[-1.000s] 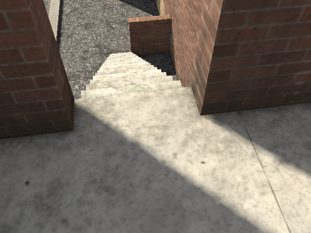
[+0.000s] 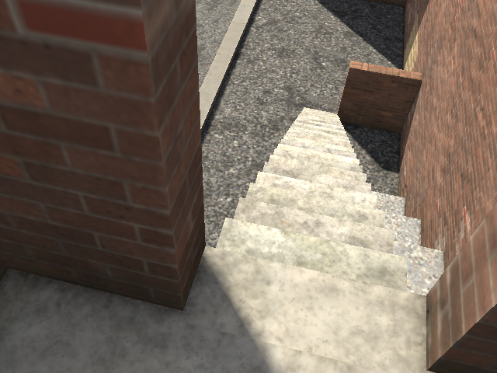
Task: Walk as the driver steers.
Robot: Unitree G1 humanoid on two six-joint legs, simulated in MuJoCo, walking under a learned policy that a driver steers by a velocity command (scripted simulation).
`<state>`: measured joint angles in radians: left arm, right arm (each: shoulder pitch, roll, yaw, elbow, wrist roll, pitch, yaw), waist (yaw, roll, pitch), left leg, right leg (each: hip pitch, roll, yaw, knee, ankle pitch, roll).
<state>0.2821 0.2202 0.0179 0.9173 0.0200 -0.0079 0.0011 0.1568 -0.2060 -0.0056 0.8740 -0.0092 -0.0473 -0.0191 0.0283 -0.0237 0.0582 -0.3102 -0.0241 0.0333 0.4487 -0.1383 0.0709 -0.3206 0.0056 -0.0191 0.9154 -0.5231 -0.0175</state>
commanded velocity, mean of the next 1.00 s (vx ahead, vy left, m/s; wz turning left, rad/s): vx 0.02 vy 0.00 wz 0.01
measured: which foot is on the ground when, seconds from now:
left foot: down 0.00-1.00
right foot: up 0.00-0.20, down 0.22-1.00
